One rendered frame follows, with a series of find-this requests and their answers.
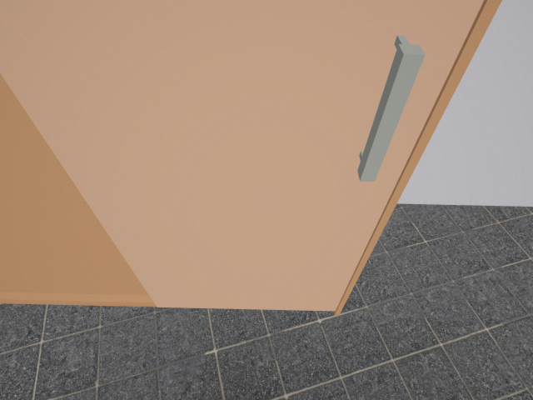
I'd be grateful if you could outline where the handle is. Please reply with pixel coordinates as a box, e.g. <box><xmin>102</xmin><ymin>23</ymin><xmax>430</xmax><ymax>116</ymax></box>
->
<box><xmin>357</xmin><ymin>35</ymin><xmax>425</xmax><ymax>182</ymax></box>

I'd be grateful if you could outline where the wardrobe door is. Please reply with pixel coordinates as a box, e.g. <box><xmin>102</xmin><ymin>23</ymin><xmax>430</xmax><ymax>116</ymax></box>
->
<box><xmin>0</xmin><ymin>0</ymin><xmax>484</xmax><ymax>311</ymax></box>
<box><xmin>0</xmin><ymin>73</ymin><xmax>148</xmax><ymax>295</ymax></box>

